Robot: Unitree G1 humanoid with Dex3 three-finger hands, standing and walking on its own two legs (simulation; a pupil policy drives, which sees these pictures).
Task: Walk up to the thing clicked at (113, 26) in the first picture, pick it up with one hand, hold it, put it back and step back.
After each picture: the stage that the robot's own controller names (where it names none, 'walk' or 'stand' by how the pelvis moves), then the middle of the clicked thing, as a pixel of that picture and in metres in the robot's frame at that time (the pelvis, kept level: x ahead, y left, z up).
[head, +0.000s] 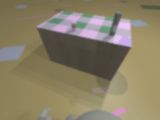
stand; (114, 24) +0.98 -0.25 +0.10
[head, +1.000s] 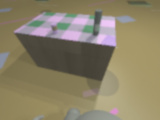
walk; (97, 23) +0.91 +0.00 +0.12
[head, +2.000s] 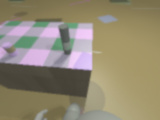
stand; (65, 41) +0.57 +0.24 +0.11
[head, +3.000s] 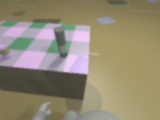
stand; (61, 44) +0.54 +0.24 +0.10
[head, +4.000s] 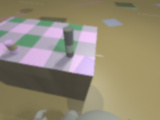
stand; (69, 43) +0.54 +0.20 +0.10
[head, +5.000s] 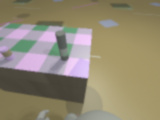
stand; (62, 47) +0.52 +0.24 +0.10
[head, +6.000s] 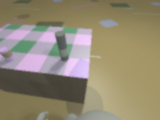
stand; (62, 47) +0.52 +0.24 +0.10
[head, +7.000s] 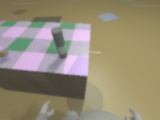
rise first; (60, 45) +0.52 +0.25 +0.10
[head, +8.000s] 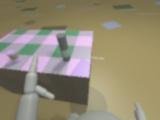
rise first; (64, 48) +0.52 +0.26 +0.10
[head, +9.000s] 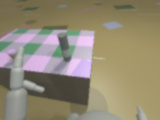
go down; (65, 48) +0.52 +0.26 +0.11
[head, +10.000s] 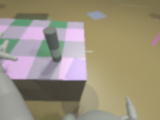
go down; (54, 47) +0.48 +0.24 +0.12
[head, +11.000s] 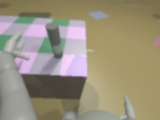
close in; (55, 43) +0.50 +0.24 +0.13
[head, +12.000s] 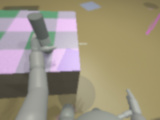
close; (43, 36) +0.52 +0.27 +0.15
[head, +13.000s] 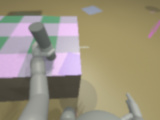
close; (45, 45) +0.46 +0.26 +0.15
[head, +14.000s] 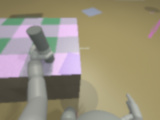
lift; (43, 47) +0.45 +0.27 +0.15
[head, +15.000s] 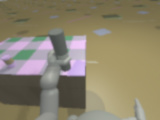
lift; (61, 53) +0.34 +0.17 +0.25
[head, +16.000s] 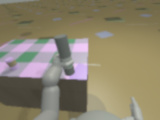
hold; (65, 56) +0.35 +0.16 +0.22
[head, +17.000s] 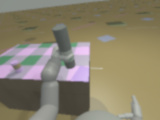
hold; (65, 49) +0.34 +0.15 +0.29
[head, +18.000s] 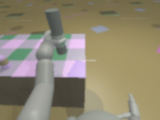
crouch; (57, 34) +0.44 +0.20 +0.30
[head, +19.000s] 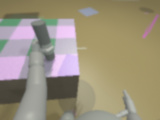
lower; (45, 43) +0.49 +0.25 +0.14
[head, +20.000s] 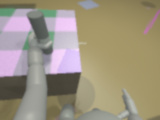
lower; (43, 36) +0.51 +0.26 +0.16
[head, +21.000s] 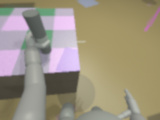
lower; (40, 35) +0.51 +0.27 +0.16
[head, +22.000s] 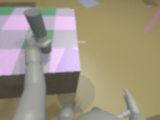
lower; (41, 35) +0.51 +0.27 +0.16
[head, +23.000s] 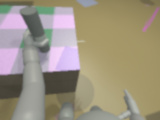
rest; (38, 34) +0.51 +0.27 +0.16
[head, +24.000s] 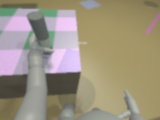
withdraw; (43, 37) +0.50 +0.26 +0.16
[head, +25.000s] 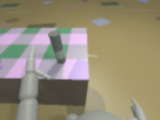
sink last; (58, 49) +0.47 +0.25 +0.13
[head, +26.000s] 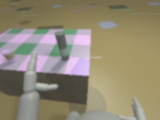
stand; (63, 47) +0.52 +0.27 +0.12
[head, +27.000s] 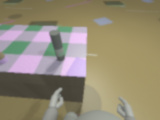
stand; (58, 47) +0.50 +0.27 +0.11
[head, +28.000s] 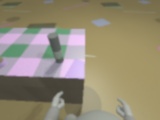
stand; (56, 49) +0.49 +0.28 +0.10
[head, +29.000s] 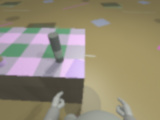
stand; (56, 49) +0.50 +0.28 +0.10
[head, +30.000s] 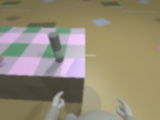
stand; (57, 49) +0.50 +0.28 +0.10
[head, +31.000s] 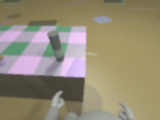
stand; (57, 48) +0.50 +0.28 +0.10
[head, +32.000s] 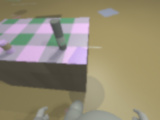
walk; (59, 36) +0.58 +0.28 +0.13
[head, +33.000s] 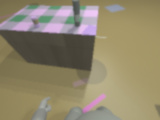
walk; (76, 14) +0.97 +0.18 +0.12
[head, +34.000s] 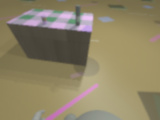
stand; (77, 16) +1.24 +0.20 +0.11
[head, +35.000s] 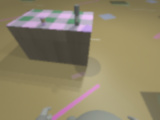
stand; (76, 15) +1.20 +0.22 +0.09
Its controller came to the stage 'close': yes
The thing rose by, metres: 0.22
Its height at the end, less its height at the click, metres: +0.00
